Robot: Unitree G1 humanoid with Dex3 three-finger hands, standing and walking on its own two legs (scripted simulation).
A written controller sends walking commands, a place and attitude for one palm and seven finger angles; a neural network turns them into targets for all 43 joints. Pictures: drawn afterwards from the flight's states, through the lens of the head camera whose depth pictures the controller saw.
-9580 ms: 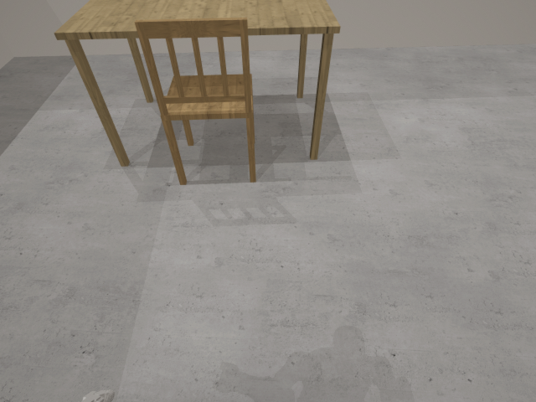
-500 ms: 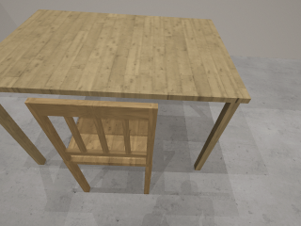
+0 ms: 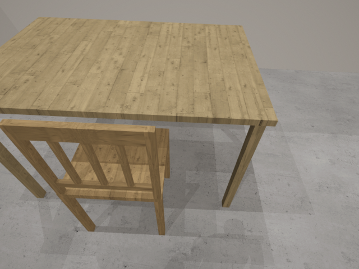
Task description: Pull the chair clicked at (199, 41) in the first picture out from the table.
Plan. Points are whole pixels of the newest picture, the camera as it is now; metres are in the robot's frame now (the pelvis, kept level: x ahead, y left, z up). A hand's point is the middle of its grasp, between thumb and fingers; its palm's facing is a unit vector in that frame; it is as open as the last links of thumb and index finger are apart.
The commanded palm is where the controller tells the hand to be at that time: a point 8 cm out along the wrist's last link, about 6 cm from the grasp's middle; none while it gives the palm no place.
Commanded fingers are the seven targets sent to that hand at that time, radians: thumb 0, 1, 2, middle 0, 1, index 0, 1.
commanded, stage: come to a stop and stand still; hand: left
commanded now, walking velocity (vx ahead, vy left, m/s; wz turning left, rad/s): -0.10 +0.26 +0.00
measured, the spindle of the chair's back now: (95, 164) +0.44 +0.31 -0.12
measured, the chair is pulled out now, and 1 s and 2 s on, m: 0.00 0.00 0.00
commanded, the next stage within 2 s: look again from close up in 0.78 s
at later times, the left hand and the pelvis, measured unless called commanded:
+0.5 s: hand out of the picture +0.00 +0.22 -0.18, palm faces +0.07 -0.96 -0.26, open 7.4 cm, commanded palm none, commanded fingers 0.00 0.90 0.90 -0.20 -0.30 -0.20 -0.30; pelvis -0.02 +0.03 -0.01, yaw +0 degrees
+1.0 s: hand out of the picture -0.04 +0.19 -0.18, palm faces +0.01 -0.98 -0.18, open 7.4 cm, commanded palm none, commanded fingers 0.00 0.90 0.90 -0.20 -0.30 -0.20 -0.30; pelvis -0.03 +0.03 -0.01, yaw +2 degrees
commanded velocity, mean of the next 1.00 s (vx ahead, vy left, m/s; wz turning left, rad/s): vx -0.02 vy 0.03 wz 0.00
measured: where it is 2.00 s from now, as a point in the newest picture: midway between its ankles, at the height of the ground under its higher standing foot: outside the picture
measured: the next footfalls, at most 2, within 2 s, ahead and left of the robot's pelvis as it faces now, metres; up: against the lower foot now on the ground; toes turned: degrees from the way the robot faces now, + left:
left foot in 0.26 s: +0.07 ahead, +0.12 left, +0.00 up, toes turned +4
right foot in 0.54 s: +0.01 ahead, -0.08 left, +0.00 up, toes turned -1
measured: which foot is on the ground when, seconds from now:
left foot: up 0.00-0.24, down 0.26-1.00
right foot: down 0.00-0.30, up 0.32-0.52, down 0.54-1.00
